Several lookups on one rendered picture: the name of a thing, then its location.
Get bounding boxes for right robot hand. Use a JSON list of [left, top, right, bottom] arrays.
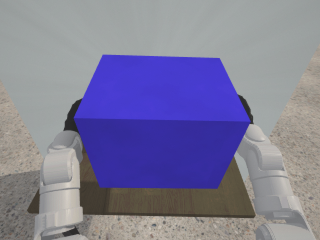
[[237, 94, 254, 125]]

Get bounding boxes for left robot hand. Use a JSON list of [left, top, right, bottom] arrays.
[[63, 99, 82, 141]]

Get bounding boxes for table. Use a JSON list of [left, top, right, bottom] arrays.
[[27, 141, 256, 237]]

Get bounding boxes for carton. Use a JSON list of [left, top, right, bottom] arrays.
[[73, 54, 251, 189]]

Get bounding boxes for robot right upper arm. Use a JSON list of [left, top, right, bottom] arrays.
[[255, 223, 314, 240]]

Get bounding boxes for left robot forearm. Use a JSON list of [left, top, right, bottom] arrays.
[[33, 130, 83, 240]]

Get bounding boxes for right robot forearm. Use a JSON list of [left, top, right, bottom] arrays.
[[236, 124, 316, 240]]

